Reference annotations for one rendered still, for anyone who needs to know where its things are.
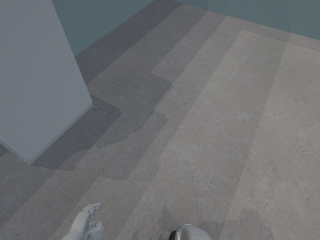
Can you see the fridge door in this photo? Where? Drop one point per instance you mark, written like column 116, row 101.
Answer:
column 41, row 87

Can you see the right robot thigh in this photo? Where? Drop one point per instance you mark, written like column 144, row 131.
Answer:
column 191, row 233

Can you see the robot left hand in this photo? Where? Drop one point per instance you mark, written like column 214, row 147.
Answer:
column 81, row 223

